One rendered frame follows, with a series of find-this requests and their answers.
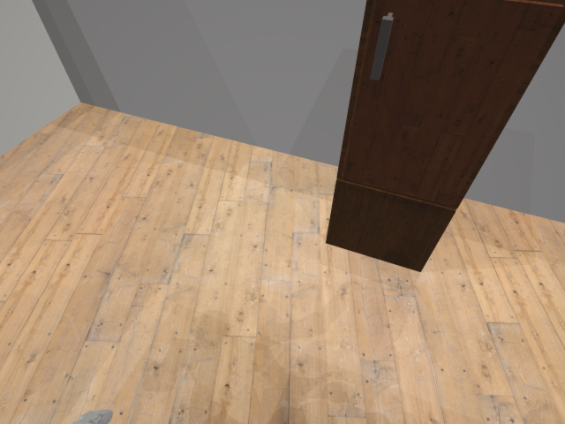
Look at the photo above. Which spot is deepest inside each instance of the cupboard door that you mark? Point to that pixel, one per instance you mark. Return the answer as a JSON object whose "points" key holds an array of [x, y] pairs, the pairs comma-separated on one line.
{"points": [[451, 70]]}

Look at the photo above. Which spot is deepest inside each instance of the handle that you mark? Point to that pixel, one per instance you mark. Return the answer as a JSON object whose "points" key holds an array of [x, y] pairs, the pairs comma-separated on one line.
{"points": [[381, 47]]}

